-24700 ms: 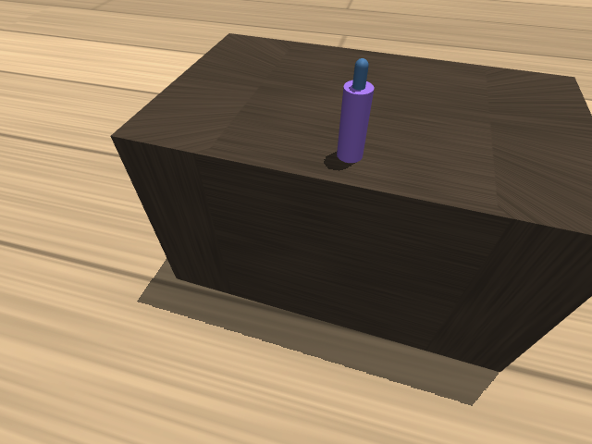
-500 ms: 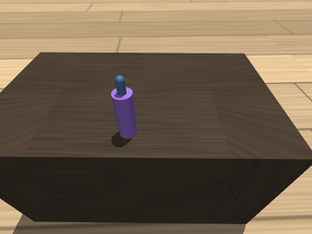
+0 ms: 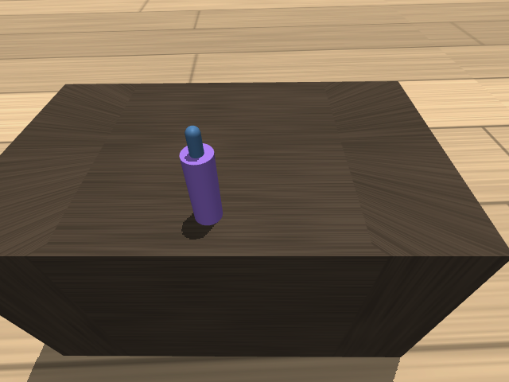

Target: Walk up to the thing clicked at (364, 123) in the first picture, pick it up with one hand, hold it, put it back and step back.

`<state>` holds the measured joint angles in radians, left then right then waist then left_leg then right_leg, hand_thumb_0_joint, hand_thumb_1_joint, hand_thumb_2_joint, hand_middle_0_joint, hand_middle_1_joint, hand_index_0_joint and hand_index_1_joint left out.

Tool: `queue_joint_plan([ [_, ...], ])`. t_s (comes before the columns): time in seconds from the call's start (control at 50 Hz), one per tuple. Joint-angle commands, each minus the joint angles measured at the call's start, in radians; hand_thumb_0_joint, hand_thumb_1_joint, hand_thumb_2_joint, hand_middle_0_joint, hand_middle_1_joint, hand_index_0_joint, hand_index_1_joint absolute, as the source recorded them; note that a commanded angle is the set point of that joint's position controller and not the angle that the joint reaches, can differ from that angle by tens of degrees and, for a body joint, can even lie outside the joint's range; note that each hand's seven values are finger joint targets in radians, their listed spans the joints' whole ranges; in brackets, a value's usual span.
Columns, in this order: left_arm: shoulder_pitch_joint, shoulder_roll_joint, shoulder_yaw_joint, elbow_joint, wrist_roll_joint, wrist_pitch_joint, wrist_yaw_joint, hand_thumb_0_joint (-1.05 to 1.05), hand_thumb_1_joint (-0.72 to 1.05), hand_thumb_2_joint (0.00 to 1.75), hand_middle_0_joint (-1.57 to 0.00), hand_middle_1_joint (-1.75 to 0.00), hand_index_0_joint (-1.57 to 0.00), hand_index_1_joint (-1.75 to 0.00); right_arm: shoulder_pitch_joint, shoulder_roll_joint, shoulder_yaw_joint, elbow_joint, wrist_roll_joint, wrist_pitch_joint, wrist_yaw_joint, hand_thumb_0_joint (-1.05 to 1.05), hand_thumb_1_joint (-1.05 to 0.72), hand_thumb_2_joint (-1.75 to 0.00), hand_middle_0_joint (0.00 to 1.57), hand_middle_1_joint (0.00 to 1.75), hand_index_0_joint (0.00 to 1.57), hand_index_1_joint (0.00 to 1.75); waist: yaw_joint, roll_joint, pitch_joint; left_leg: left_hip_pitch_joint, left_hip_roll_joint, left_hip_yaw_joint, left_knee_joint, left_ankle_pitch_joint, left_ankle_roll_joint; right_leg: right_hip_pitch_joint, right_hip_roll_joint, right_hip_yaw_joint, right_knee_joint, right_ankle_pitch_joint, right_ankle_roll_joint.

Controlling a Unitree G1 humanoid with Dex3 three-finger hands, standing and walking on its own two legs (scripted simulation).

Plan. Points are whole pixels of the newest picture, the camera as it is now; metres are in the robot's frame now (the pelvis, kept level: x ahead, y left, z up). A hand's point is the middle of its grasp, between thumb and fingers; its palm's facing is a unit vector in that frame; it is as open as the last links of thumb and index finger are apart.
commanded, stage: home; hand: left
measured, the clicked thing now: (201, 176) +0.50 +0.14 +0.05
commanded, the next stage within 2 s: stand in 0.92 s
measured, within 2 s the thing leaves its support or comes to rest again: neither
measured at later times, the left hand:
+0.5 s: hand out of the picture +0.11 +0.25 -0.15, palm faces -0.02 -0.94 -0.34, open 17.1 cm
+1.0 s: hand out of the picture +0.11 +0.25 -0.15, palm faces -0.02 -0.94 -0.35, open 17.4 cm
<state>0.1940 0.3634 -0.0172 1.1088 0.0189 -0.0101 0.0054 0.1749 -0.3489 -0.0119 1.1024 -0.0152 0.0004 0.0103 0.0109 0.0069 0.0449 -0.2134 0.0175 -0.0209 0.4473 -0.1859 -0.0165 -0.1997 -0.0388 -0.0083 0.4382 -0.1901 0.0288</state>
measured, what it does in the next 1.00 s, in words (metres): stands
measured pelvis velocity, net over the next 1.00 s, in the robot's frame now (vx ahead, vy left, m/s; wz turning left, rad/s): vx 0.04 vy -0.01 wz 0.00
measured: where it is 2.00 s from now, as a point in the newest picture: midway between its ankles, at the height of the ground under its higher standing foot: outside the picture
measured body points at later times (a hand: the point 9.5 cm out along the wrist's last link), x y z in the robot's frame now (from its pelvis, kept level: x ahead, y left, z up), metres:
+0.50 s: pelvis +0.03 +0.00 +0.01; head +0.04 +0.00 +0.46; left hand +0.12 +0.30 -0.13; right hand +0.12 -0.30 -0.13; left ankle +0.04 +0.13 -0.74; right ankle +0.03 -0.14 -0.74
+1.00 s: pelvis +0.04 -0.01 +0.01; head +0.05 -0.01 +0.46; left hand +0.11 +0.30 -0.13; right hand +0.11 -0.31 -0.13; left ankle +0.04 +0.13 -0.74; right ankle +0.03 -0.14 -0.74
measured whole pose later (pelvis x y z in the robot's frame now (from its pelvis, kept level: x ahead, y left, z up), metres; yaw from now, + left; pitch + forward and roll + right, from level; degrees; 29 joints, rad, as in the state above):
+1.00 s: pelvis +0.04 -0.01 +0.01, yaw +0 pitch -2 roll +0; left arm 0.11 0.35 0.00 1.14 0.01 -0.01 0.00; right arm 0.10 -0.35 0.00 1.14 -0.01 -0.01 0.00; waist 0.00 0.00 0.06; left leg -0.11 0.03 -0.02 0.34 -0.18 -0.03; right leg -0.10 -0.03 -0.01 0.33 -0.19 0.03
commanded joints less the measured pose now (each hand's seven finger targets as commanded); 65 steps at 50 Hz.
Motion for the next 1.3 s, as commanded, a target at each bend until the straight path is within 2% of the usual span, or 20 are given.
queue_joint_plan([
  [0.0,-0.039,0.208,0.042,-0.042,-0.004,-0.024,0.009,0.00,-0.48,0.10,-0.06,-0.07,-0.06,-0.06,-0.052,-0.206,-0.033,-0.058,0.000,-0.020,-0.010,0.00,-0.90,-0.90,0.20,0.30,0.20,0.30,-0.002,0.001,-0.001,-0.039,0.078,-0.116,-0.148,-0.165,0.049,-0.007,-0.074,0.103,-0.121,-0.165,-0.050],
  [0.06,-0.055,0.205,0.038,-0.037,-0.005,-0.028,0.009,0.00,-0.49,0.09,-0.05,-0.06,-0.05,-0.06,-0.053,-0.204,-0.030,-0.049,0.005,-0.025,-0.013,0.00,-0.90,-0.90,0.20,0.30,0.20,0.30,-0.009,-0.007,-0.038,0.022,0.083,-0.100,-0.121,-0.032,0.047,0.015,-0.087,0.106,-0.125,-0.067,-0.052],
  [0.24,-0.087,0.201,0.041,-0.024,-0.012,-0.025,0.010,0.00,-0.49,0.09,-0.06,-0.06,-0.05,-0.06,-0.068,-0.213,-0.021,-0.028,0.009,-0.032,-0.020,0.00,-0.90,-0.90,0.20,0.30,0.20,0.30,-0.007,0.002,-0.082,0.073,0.100,-0.085,-0.128,0.167,0.037,0.101,-0.094,0.085,-0.107,0.151,-0.042],
  [0.38,-0.108,0.191,0.043,-0.020,-0.010,-0.018,0.010,0.00,-0.50,0.08,-0.05,-0.06,-0.05,-0.06,-0.094,-0.213,-0.021,-0.022,0.007,-0.029,-0.023,0.00,-0.90,-0.90,0.20,0.30,0.20,0.30,-0.006,-0.001,-0.070,0.096,0.106,-0.080,-0.138,0.172,0.031,0.097,-0.090,0.072,-0.128,0.139,-0.038],
  [0.44,-0.120,0.191,0.046,-0.019,-0.011,-0.018,0.009,0.00,-0.51,0.08,-0.05,-0.06,-0.05,-0.06,-0.095,-0.215,-0.021,-0.019,0.005,-0.027,-0.023,0.00,-0.90,-0.90,0.20,0.30,0.20,0.30,-0.008,-0.005,-0.059,0.087,0.103,-0.076,-0.147,0.143,0.028,0.098,-0.091,0.076,-0.141,0.119,-0.036],
  [0.5,-0.115,0.192,0.049,-0.023,-0.011,-0.019,0.008,0.00,-0.52,0.07,-0.05,-0.06,-0.05,-0.06,-0.102,-0.216,-0.021,-0.023,0.004,-0.030,-0.023,0.00,-0.90,-0.90,0.20,0.30,0.20,0.30,-0.007,0.015,-0.082,0.096,0.103,-0.069,-0.144,0.180,0.029,0.122,-0.095,0.076,-0.135,0.174,-0.036],
  [0.62,-0.130,0.191,0.052,-0.024,-0.011,-0.019,0.010,0.00,-0.54,0.06,-0.05,-0.05,-0.05,-0.05,-0.106,-0.220,-0.025,-0.022,0.005,-0.029,-0.024,0.00,-0.90,-0.90,0.20,0.30,0.20,0.30,-0.009,0.000,-0.101,0.126,0.112,-0.069,-0.138,0.234,0.027,0.135,-0.098,0.067,-0.132,0.220,-0.036],
  [0.68,-0.129,0.194,0.053,-0.019,-0.011,-0.017,0.010,0.00,-0.52,0.07,-0.05,-0.06,-0.05,-0.06,-0.108,-0.211,-0.021,-0.020,0.005,-0.026,-0.023,0.00,-0.90,-0.90,0.20,0.30,0.20,0.30,-0.011,-0.006,-0.073,0.107,0.102,-0.064,-0.151,0.179,0.026,0.124,-0.094,0.067,-0.147,0.176,-0.033],
  [0.8,-0.128,0.198,0.055,-0.025,-0.009,-0.018,0.010,0.00,-0.55,0.06,-0.05,-0.05,-0.05,-0.05,-0.111,-0.215,-0.023,-0.022,0.005,-0.025,-0.023,0.00,-0.90,-0.90,0.20,0.30,0.20,0.30,-0.009,-0.002,-0.074,0.115,0.109,-0.070,-0.156,0.177,0.025,0.118,-0.095,0.064,-0.151,0.155,-0.037],
  [0.9,-0.126,0.199,0.056,-0.020,-0.009,-0.015,0.008,0.00,-0.54,0.06,-0.05,-0.06,-0.05,-0.05,-0.104,-0.213,-0.021,-0.019,0.006,-0.023,-0.022,0.00,-0.90,-0.90,0.20,0.30,0.20,0.30,-0.013,0.002,-0.051,0.093,0.099,-0.071,-0.169,0.107,0.026,0.111,-0.093,0.068,-0.163,0.109,-0.037],
  [0.94,-0.125,0.201,0.056,-0.020,-0.010,-0.017,0.008,0.00,-0.55,0.06,-0.05,-0.05,-0.05,-0.05,-0.106,-0.213,-0.020,-0.021,0.005,-0.023,-0.021,0.00,-0.90,-0.90,0.20,0.30,0.20,0.30,-0.010,-0.003,-0.047,0.095,0.102,-0.074,-0.172,0.112,0.025,0.103,-0.091,0.066,-0.165,0.087,-0.037],
  [1.0,-0.123,0.200,0.056,-0.026,-0.008,-0.019,0.008,0.00,-0.57,0.04,-0.05,-0.05,-0.05,-0.05,-0.102,-0.211,-0.021,-0.023,0.003,-0.023,-0.021,0.00,-0.90,-0.90,0.20,0.30,0.20,0.30,-0.012,-0.008,-0.074,0.109,0.105,-0.070,-0.156,0.156,0.026,0.118,-0.097,0.067,-0.158,0.142,-0.039],
  [1.04,-0.117,0.201,0.056,-0.026,-0.010,-0.018,0.008,0.00,-0.41,0.20,-0.20,-0.21,-0.20,-0.21,-0.105,-0.218,-0.021,-0.022,0.005,-0.025,-0.022,0.00,-0.90,-0.90,0.20,0.30,0.20,0.30,-0.009,0.006,-0.073,0.115,0.106,-0.071,-0.158,0.158,0.027,0.118,-0.098,0.067,-0.158,0.151,-0.040],
  [1.06,-0.120,0.204,0.058,-0.028,-0.009,-0.018,0.008,0.00,-0.33,0.28,-0.20,-0.29,-0.20,-0.29,-0.104,-0.214,-0.021,-0.023,0.004,-0.025,-0.022,0.00,-0.90,-0.90,0.20,0.30,0.20,0.30,-0.011,0.003,-0.077,0.114,0.105,-0.069,-0.159,0.172,0.027,0.126,-0.099,0.067,-0.151,0.165,-0.043],
  [1.1,-0.117,0.198,0.056,-0.029,-0.011,-0.017,0.007,0.00,-0.17,0.44,-0.20,-0.30,-0.20,-0.30,-0.100,-0.213,-0.019,-0.023,0.004,-0.027,-0.023,0.00,-0.90,-0.90,0.20,0.30,0.20,0.30,-0.009,0.005,-0.078,0.115,0.107,-0.068,-0.160,0.188,0.026,0.123,-0.097,0.064,-0.146,0.173,-0.043],
  [1.2,-0.118,0.198,0.056,-0.028,-0.010,-0.015,0.008,0.00,0.23,0.84,-0.20,-0.30,-0.20,-0.30,-0.099,-0.213,-0.020,-0.023,0.004,-0.023,-0.022,0.00,-0.90,-0.90,0.20,0.30,0.20,0.30,-0.008,-0.005,-0.062,0.105,0.108,-0.073,-0.163,0.142,0.027,0.114,-0.095,0.063,-0.158,0.119,-0.041],
  [1.22,-0.117,0.200,0.056,-0.029,-0.010,-0.015,0.008,0.00,0.31,0.90,-0.20,-0.30,-0.20,-0.30,-0.097,-0.212,-0.020,-0.025,0.005,-0.023,-0.022,0.00,-0.90,-0.90,0.20,0.30,0.20,0.30,-0.010,-0.010,-0.065,0.107,0.108,-0.072,-0.163,0.145,0.028,0.114,-0.097,0.063,-0.157,0.126,-0.043],
  [1.28,-0.112,0.203,0.057,-0.030,-0.011,-0.017,0.005,0.00,0.55,0.90,-0.20,-0.30,-0.20,-0.30,-0.094,-0.212,-0.019,-0.025,0.005,-0.026,-0.022,0.00,-0.90,-0.90,0.20,0.30,0.20,0.30,-0.011,0.000,-0.067,0.112,0.104,-0.069,-0.165,0.151,0.027,0.116,-0.098,0.067,-0.155,0.143,-0.042],
])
